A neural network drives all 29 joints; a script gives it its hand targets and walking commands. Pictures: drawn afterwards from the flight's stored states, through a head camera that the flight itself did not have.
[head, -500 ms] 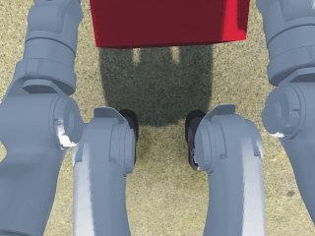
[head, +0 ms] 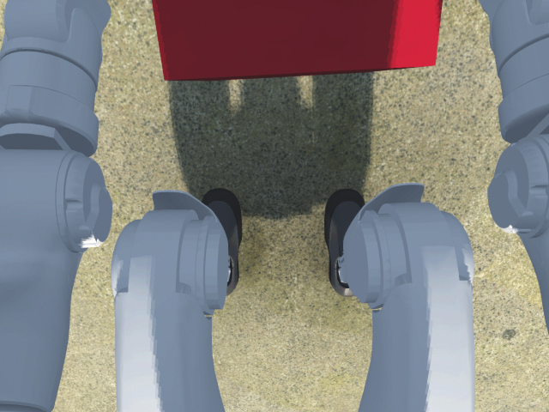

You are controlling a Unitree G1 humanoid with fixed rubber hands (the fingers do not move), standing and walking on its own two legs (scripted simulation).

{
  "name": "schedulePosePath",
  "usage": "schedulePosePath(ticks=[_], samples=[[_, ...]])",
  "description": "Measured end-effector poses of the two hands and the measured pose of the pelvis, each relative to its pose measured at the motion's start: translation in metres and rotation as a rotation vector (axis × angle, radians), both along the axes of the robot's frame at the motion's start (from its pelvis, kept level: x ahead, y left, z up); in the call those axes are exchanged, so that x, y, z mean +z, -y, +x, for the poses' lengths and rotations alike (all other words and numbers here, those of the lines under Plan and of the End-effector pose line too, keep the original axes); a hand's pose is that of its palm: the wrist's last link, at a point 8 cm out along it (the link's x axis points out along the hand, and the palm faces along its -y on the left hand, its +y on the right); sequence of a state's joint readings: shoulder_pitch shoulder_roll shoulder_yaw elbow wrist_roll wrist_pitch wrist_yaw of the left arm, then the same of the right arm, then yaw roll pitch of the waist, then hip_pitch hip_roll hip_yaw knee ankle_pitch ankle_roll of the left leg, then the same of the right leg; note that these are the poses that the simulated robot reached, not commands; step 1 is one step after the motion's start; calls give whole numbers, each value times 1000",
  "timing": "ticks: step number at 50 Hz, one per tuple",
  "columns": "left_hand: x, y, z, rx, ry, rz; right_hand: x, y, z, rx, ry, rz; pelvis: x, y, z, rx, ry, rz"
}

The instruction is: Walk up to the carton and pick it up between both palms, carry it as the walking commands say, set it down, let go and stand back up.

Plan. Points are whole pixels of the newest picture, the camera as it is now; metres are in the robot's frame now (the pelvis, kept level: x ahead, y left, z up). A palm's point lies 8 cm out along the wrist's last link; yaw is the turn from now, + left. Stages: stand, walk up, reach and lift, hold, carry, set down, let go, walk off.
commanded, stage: set down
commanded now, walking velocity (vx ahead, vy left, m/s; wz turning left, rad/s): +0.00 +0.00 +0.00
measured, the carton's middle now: out of the picture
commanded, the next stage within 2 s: let go in 1.44 s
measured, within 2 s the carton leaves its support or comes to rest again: neither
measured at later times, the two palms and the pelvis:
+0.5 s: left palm out of the picture +0.57 +0.21 -0.06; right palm out of the picture +0.58 -0.21 -0.06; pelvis -0.01 +0.00 +0.07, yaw +0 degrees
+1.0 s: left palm out of the picture +0.57 +0.22 +0.08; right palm out of the picture +0.58 -0.22 +0.08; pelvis -0.01 +0.00 +0.19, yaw +0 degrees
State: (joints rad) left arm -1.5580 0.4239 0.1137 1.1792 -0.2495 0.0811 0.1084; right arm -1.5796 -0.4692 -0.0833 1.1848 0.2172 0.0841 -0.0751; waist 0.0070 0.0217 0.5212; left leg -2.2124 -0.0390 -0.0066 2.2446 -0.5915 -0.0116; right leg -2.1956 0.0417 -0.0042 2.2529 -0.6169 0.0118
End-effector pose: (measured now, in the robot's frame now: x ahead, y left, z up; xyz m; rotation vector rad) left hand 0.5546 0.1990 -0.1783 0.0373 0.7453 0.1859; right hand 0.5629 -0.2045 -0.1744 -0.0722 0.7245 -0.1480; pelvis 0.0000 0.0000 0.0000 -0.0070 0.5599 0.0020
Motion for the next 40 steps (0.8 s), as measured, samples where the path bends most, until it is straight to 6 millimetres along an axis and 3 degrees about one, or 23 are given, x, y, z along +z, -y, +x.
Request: schedulePosePath(ticks=[6,12,24,40], samples=[[7,-3,5,-4,37,6,9,5,6,-7,35,-2,1,0,0,-2,-2,0],[34,-4,9,-12,80,12,35,4,11,-3,73,-1,14,1,-2,-1,6,0],[109,-10,14,-13,106,21,106,6,12,-4,80,-7,68,0,-6,2,16,-5],[192,-14,15,-26,102,25,193,12,12,7,91,-2,140,-3,-12,1,12,-6]])
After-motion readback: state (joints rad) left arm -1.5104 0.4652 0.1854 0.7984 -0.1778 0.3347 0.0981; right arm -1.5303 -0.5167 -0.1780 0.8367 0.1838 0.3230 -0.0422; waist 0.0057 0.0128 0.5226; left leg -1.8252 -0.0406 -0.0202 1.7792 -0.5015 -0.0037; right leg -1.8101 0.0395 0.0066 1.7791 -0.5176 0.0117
